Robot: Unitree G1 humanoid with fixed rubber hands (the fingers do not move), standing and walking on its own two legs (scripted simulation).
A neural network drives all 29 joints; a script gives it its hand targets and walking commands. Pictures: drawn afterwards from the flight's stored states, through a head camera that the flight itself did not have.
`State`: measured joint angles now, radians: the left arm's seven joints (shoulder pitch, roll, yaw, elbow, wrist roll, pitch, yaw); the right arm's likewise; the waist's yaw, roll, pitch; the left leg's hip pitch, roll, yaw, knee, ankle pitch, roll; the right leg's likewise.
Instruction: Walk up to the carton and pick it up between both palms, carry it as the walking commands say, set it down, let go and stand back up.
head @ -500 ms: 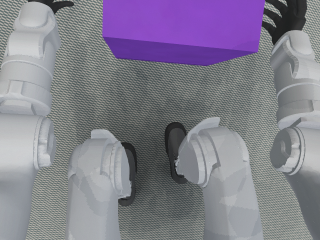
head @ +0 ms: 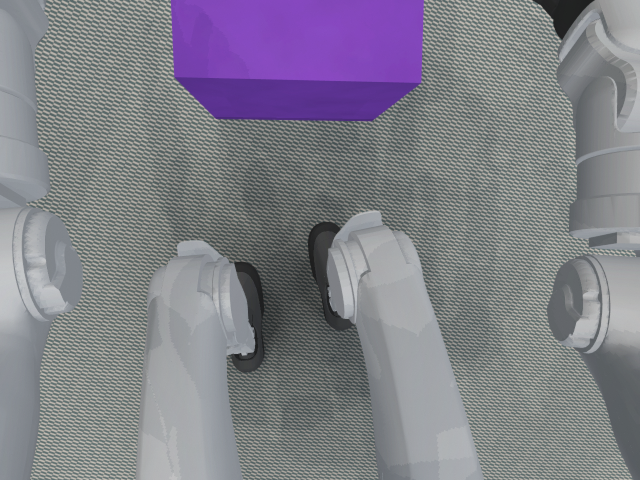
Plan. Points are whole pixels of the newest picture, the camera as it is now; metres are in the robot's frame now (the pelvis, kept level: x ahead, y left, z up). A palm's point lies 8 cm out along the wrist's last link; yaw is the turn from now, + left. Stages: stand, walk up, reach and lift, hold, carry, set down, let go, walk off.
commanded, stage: set down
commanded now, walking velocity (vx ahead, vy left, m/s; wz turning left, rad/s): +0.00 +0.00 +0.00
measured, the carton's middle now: (296, 34) +0.60 -0.07 -0.32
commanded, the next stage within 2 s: let go in 0.80 s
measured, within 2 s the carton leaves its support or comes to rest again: neither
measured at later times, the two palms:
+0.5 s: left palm out of the picture +0.59 +0.18 +0.06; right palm out of the picture +0.48 -0.29 +0.08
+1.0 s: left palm out of the picture +0.49 +0.22 +0.11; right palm out of the picture +0.47 -0.22 +0.10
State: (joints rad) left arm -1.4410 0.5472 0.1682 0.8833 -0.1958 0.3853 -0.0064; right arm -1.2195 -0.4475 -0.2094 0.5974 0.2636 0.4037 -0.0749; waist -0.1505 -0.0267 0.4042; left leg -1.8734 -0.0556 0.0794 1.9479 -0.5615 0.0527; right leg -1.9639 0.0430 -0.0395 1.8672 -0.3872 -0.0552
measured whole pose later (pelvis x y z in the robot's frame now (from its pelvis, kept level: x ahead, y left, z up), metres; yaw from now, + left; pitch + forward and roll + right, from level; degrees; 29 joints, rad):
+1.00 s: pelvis +0.11 +0.04 +0.23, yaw -1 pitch +40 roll -6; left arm -0.57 0.15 0.11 0.60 -0.01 0.20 0.09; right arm -0.57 -0.30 -0.31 0.74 -0.01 0.11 0.15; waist 0.01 0.13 -0.13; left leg -1.37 -0.09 -0.08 1.08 -0.38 0.02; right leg -1.37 0.06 -0.04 0.93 -0.23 -0.03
